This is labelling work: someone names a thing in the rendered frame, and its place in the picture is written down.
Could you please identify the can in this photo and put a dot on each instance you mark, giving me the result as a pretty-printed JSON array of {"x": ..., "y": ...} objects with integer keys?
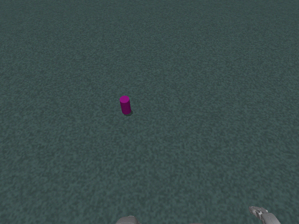
[{"x": 125, "y": 104}]

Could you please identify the right robot hand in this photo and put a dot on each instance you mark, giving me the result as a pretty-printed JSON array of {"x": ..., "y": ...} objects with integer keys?
[{"x": 263, "y": 215}]

